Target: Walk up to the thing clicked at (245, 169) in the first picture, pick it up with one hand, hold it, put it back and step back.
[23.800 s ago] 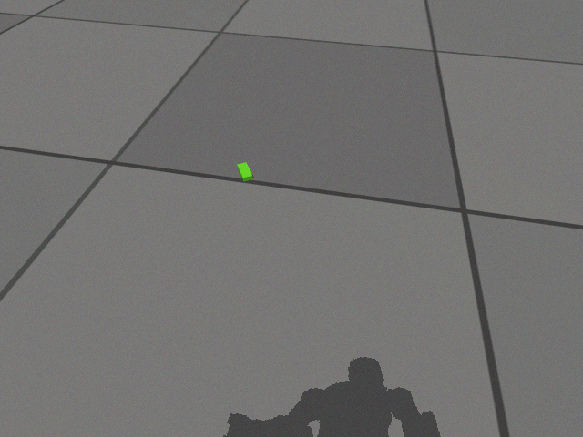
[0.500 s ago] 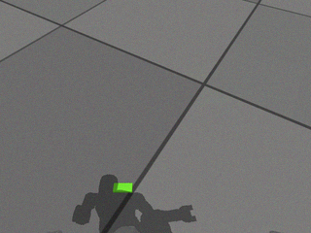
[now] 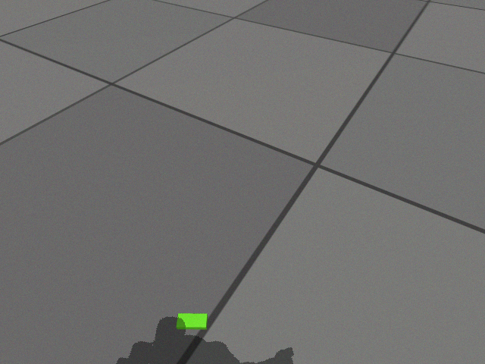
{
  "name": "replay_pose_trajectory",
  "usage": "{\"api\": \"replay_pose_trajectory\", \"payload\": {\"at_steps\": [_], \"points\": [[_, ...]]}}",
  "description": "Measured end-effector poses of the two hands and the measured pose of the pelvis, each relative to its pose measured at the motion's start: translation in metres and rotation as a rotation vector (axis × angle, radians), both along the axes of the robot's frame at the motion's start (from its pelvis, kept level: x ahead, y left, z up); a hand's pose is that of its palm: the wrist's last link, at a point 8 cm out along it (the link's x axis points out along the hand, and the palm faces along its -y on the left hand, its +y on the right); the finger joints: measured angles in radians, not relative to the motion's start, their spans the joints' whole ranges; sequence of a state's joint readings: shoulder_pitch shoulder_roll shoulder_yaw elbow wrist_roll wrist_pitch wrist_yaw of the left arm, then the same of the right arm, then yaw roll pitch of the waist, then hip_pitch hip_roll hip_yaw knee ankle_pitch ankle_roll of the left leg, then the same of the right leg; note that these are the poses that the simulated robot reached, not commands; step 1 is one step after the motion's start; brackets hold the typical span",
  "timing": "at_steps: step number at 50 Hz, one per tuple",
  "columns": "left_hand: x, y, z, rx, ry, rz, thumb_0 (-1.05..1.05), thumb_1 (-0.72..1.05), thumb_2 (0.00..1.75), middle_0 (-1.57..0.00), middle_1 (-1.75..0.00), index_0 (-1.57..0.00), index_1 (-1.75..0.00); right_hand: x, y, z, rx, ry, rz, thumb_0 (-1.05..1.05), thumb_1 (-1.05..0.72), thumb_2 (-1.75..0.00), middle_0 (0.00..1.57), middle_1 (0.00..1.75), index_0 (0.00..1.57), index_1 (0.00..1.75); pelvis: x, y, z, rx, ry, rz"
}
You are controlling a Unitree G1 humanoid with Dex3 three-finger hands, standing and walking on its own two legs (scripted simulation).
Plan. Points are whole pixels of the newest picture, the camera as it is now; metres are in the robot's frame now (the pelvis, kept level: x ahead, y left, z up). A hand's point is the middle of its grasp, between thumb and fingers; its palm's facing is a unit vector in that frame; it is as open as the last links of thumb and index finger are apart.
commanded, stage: walk up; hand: left
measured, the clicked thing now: (192, 321) +0.44 +0.23 -0.77
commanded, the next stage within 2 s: stand in 0.76 s
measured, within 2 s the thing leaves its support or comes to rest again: neither
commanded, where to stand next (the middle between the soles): +0.05 +0.01 m, yaw -2 degrees
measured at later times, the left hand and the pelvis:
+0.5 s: hand out of the picture +0.09 +0.26 -0.15, palm faces -0.03 -0.95 -0.32, open 7.4 cm; pelvis +0.01 +0.01 +0.00, yaw -2 degrees
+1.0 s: hand out of the picture +0.09 +0.27 -0.15, palm faces -0.04 -0.94 -0.34, open 7.4 cm; pelvis +0.02 +0.02 +0.00, yaw -1 degrees
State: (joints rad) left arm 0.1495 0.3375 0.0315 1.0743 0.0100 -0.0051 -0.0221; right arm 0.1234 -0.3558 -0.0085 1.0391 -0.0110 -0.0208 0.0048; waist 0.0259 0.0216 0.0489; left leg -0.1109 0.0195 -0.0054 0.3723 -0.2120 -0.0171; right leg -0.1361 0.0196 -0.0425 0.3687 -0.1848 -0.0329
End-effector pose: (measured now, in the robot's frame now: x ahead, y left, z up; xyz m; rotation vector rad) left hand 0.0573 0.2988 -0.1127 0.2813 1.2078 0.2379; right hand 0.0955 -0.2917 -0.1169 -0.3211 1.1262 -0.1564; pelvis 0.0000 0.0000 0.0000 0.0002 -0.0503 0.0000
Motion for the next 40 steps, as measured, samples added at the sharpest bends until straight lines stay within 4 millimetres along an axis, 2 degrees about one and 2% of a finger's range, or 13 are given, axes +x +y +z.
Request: {"api": "replay_pose_trajectory", "payload": {"at_steps": [21,27,40], "points": [[0.022,0.001,-0.005,-0.023,0.024,-0.045,0.00,0.90,0.89,-0.20,-0.30,-0.21,-0.30,-0.040,0.000,0.001,-0.023,0.103,-0.075,0.01,-0.91,-0.90,0.21,0.30,0.20,0.30,0.004,0.008,0.003,0.000,0.014,-0.023],[0.026,0.003,-0.006,-0.023,0.032,-0.051,0.00,0.90,0.89,-0.20,-0.30,-0.21,-0.30,-0.039,0.004,0.000,-0.020,0.105,-0.086,0.01,-0.91,-0.90,0.21,0.30,0.20,0.30,0.006,0.012,0.004,0.001,0.017,-0.029],[0.034,0.010,-0.004,-0.010,0.029,-0.061,0.00,0.90,0.89,-0.20,-0.30,-0.21,-0.30,-0.021,0.010,0.002,-0.016,0.069,-0.082,0.01,-0.91,-0.90,0.21,0.30,0.20,0.30,0.011,0.017,0.004,0.001,0.016,-0.033]]}}
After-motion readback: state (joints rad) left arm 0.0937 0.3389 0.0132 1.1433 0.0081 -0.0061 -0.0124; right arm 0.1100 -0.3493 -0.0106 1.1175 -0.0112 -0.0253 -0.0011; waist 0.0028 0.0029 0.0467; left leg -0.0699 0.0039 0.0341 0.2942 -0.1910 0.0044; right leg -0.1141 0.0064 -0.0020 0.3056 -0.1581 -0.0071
